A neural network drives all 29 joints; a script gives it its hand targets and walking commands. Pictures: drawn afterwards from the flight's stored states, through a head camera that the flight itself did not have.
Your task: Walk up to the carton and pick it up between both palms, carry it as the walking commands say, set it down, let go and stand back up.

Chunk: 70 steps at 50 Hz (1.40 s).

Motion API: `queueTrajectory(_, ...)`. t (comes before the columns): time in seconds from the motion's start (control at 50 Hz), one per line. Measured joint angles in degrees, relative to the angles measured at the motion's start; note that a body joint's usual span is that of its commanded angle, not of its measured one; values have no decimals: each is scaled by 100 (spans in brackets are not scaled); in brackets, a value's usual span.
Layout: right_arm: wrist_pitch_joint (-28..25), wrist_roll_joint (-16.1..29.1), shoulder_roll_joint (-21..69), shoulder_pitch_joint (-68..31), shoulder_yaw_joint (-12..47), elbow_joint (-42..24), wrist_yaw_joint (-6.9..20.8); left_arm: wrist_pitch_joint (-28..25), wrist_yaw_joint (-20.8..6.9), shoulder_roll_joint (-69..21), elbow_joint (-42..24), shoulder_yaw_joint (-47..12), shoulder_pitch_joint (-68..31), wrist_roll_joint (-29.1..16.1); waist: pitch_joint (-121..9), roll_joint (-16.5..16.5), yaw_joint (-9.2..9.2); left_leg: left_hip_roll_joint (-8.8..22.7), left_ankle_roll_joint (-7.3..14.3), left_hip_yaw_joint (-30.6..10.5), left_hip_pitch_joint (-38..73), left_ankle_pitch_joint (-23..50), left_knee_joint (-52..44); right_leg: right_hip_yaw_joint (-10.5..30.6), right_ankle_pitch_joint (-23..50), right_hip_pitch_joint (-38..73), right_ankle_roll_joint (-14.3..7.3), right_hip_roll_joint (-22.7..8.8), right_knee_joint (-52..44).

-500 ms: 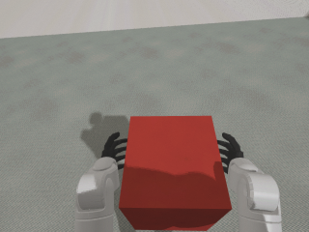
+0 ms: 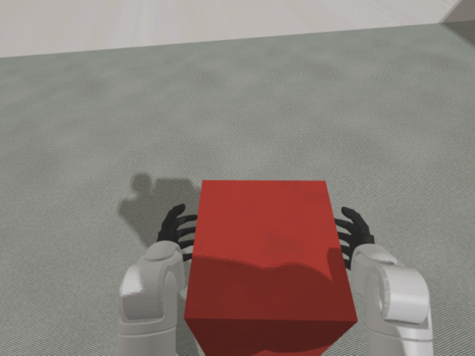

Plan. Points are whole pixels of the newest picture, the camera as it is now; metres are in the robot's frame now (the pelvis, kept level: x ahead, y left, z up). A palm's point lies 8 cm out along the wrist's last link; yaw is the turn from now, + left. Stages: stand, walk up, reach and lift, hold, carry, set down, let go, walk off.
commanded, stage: carry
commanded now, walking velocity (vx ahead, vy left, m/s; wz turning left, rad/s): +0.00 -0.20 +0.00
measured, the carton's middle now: (262, 273) +0.28 -0.02 +0.00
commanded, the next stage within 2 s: none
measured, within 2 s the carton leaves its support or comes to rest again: neither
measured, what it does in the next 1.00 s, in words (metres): steps to the right: left foot, then right foot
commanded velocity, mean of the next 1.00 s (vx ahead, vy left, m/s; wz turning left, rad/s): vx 0.00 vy -0.09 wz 0.00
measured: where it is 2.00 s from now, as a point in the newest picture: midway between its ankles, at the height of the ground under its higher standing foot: outside the picture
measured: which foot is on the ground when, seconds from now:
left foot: up 0.00-0.14, down 0.16-0.46, up 0.48-0.72, down 0.74-1.00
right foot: down 0.00-0.18, up 0.20-0.42, down 0.44-1.00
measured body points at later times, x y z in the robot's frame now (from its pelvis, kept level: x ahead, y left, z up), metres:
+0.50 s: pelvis -0.04 -0.16 +0.00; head -0.04 -0.17 +0.45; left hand +0.26 -0.04 +0.09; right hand +0.24 -0.33 +0.08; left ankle -0.03 +0.03 -0.72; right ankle -0.02 -0.28 -0.73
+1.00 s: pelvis -0.08 -0.23 +0.01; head -0.11 -0.24 +0.46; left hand +0.20 -0.10 +0.10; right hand +0.19 -0.39 +0.10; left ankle -0.08 -0.11 -0.73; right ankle -0.02 -0.29 -0.73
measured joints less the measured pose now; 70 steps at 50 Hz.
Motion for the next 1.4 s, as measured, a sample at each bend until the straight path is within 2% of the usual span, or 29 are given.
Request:
queueTrajectory(0.04,-15,17,1,-12,24,-47,-43,-10,-7,-8,-26,42,-38,-20,-17,8,21,-178,136,110,-36,39,180,-37,52,-57,-91,72,-27)
queueTrajectory(0.08,-44,23,6,-63,22,-63,-66,-92,-15,-10,-34,73,-37,-46,-77,17,28,-294,249,194,80,147,-28,-105,77,-115,-185,163,-28)
queueTrajectory(0.12,-45,0,14,-110,49,-104,-66,-113,-42,-10,-103,103,-44,-36,-101,-43,57,-381,336,232,324,251,-474,-168,85,-152,-273,264,-11)
queueTrajectory(0.16,-29,-26,18,-138,79,-36,-65,-116,-50,-3,-78,140,-9,-45,-201,-118,64,-385,392,299,751,981,-1485,-248,65,-208,-354,373,46)
queueTrajectory(0.18,-61,-53,22,-132,123,57,-46,-118,-51,8,-62,172,27,-45,-222,-273,71,-411,395,339,802,1304,-1653,-230,23,-263,-302,336,154)
queueTrajectory(0.2,-53,-70,20,-115,158,120,-41,-115,-54,22,-50,166,110,-49,-230,-348,87,-392,380,356,804,1351,-1654,-182,-274,-343,-138,328,382)
queueTrajectory(0.26,-31,-82,10,-51,217,248,-2,-32,-18,43,-67,154,236,-64,-164,-313,120,-199,268,343,894,1361,-1809,179,-658,-726,261,302,1679)
queueTrajectory(0.32,-37,-58,6,1,190,173,-7,1,26,38,-71,129,180,-105,-121,-231,128,13,89,263,942,1578,-2091,453,-502,-799,502,73,1981)
queueTrajectory(0.38,-85,-69,11,-29,191,-68,-11,-71,18,25,-227,139,99,-144,-78,-91,105,287,-114,146,882,1715,-2162,646,-784,-508,611,-103,1296)
queueTrajectory(0.42,-92,-77,18,-79,168,-149,-13,-130,15,17,-263,151,54,-165,-67,-29,104,467,-286,72,819,1720,-2072,593,-377,-79,643,-182,228)
queueTrajectory(0.44,-75,-87,21,-108,165,-204,-11,-119,3,9,-304,164,15,-155,-53,-49,99,530,-367,40,764,1678,-1938,515,54,170,657,-233,-342)
queueTrajectory(0.46,-72,-86,19,-145,119,-216,-9,-149,-5,-3,-277,152,-14,-145,-26,30,93,654,-433,-44,681,1615,-1762,390,551,212,628,-167,-486)
queueTrajectory(0.48,-56,-75,16,-145,64,-183,-9,-190,-23,-6,-180,111,-7,-114,-27,107,57,668,-423,-170,581,1421,-1571,299,503,174,542,-107,-386)
queueTrajectory(0.54,31,-63,7,-50,-46,-42,-3,-117,-1,-6,98,-9,-21,-55,-45,93,30,275,-256,-374,229,125,-430,238,175,55,288,-85,-166)
queueTrajectory(0.58,53,-54,4,-44,-45,-1,-7,-71,-3,-8,123,-2,-28,-37,-61,75,2,51,-143,-301,79,-15,138,216,202,36,196,-62,-215)
queueTrajectory(0.66,-34,-47,22,-178,-5,103,-39,-98,-47,-28,115,171,-126,-16,-79,89,-33,-218,47,-86,152,200,34,124,324,-53,40,67,-280)
queueTrajectory(0.7,-44,-61,23,-195,29,87,-48,-130,-64,-27,87,202,-112,-28,-148,55,-5,-305,82,-26,447,496,-745,72,354,-116,-32,145,-275)
queueTrajectory(0.74,-29,-76,28,-204,49,125,-52,-147,-84,-12,97,202,-59,-23,-229,-16,20,-351,111,18,890,1223,-1816,20,330,-169,-85,217,-192)
queueTrajectory(0.76,-37,-71,32,-195,77,231,-67,-168,-94,4,160,222,7,-27,-243,-138,40,-385,152,46,972,1450,-1965,41,329,-139,-100,195,-195)
queueTrajectory(0.8,-8,-119,21,-118,182,299,-61,-172,-79,39,143,162,203,-36,-267,-233,61,-376,189,46,1091,1511,-2051,28,428,45,-101,216,-407)
queueTrajectory(0.9,-38,-113,23,-171,217,172,-39,-126,-67,33,-88,191,166,-36,-214,-293,92,-317,110,1,1207,1569,-2143,-37,590,235,-186,280,-642)
queueTrajectory(0.98,29,-140,28,-198,184,273,-17,-42,-78,27,8,208,128,0,-286,-204,82,-289,83,9,1181,1625,-2179,-54,659,227,-233,300,-716)
queueTrajectory(1.02,60,-154,21,-155,175,310,-17,-11,-82,22,114,208,104,-1,-305,-180,76,-287,94,20,1148,1459,-2141,-69,661,218,-201,286,-752)
queueTrajectory(1.12,63,-140,28,-211,69,493,-26,22,-68,-6,366,273,-51,14,-243,-121,23,-258,87,6,1129,1610,-2219,-166,772,240,-194,278,-883)
queueTrajectory(1.2,23,-147,26,-202,73,471,-38,-65,-82,-6,405,281,-51,-9,-171,-183,24,-237,60,6,1084,1766,-2205,-184,783,187,-268,286,-841)
queueTrajectory(1.4,41,-113,38,-271,48,398,-57,-71,-84,-3,290,272,-42,-8,-198,-180,13,-326,140,1,1196,1624,-2209,-198,656,270,-173,183,-762)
